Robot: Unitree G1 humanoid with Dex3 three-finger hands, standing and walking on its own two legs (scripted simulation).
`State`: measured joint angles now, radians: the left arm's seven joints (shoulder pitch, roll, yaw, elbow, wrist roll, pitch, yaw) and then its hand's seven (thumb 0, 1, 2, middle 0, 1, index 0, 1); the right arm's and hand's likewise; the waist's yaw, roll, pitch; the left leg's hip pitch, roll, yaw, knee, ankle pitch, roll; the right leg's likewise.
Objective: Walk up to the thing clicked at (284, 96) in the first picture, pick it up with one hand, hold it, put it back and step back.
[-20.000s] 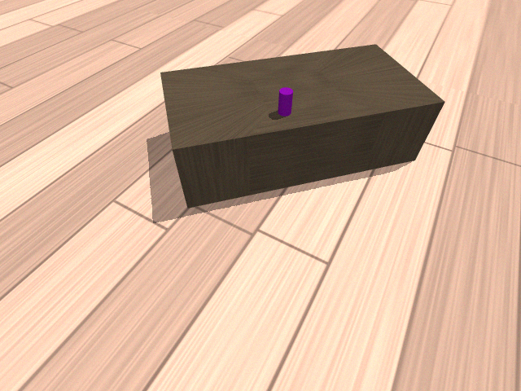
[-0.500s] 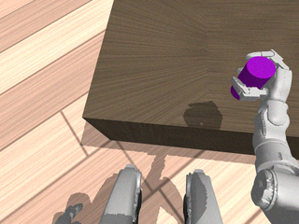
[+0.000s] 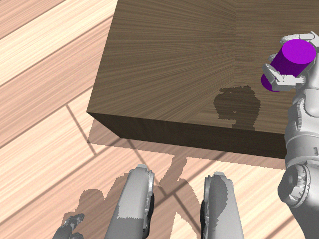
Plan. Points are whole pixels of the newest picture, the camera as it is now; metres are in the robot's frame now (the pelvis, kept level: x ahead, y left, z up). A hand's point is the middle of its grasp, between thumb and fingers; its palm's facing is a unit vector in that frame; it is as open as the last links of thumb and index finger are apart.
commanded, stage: lower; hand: right
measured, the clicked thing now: (284, 67) +0.51 -0.23 +0.00
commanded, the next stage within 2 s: loosen in 1.12 s
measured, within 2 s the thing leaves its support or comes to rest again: rests again in 0.90 s
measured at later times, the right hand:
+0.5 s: hand (270, 77) +0.52 -0.23 -0.06, palm faces +0.22 +0.98 -0.02, open 8.6 cm
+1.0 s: hand (265, 81) +0.53 -0.23 -0.09, palm faces +0.22 +0.98 -0.02, open 8.6 cm
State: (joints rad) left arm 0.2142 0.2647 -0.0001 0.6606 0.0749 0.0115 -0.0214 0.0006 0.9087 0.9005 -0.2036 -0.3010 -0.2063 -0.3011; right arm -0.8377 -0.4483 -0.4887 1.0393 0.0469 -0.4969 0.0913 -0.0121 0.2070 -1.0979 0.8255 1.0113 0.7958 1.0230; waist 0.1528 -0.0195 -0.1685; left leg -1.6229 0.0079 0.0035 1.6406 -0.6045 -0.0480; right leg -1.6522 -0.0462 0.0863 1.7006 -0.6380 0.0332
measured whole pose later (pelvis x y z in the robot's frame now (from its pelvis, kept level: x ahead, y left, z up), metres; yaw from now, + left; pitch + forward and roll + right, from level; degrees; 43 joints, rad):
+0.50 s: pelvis -0.01 +0.00 -0.06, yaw +1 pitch +36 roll +5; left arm 0.20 0.27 -0.01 0.66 0.09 0.03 -0.03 0.00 0.91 0.90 -0.21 -0.30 -0.21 -0.30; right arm -0.91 -0.49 -0.50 1.06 0.02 -0.48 0.10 -0.01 0.20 -1.09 0.82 1.02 0.79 1.03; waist 0.17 -0.02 -0.16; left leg -1.83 0.01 0.00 1.85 -0.65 -0.06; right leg -1.87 -0.03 0.10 1.91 -0.68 0.03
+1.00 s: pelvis -0.02 +0.00 -0.10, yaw +1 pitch +37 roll +5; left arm 0.21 0.29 -0.01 0.66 0.08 0.05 -0.03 0.00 0.92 0.89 -0.21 -0.30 -0.21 -0.30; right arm -0.97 -0.53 -0.52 1.06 0.01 -0.44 0.11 -0.01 0.20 -1.09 0.82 1.02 0.79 1.03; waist 0.18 -0.02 -0.14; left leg -1.95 0.01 -0.01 1.97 -0.66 -0.06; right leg -1.99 -0.02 0.11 2.03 -0.69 0.04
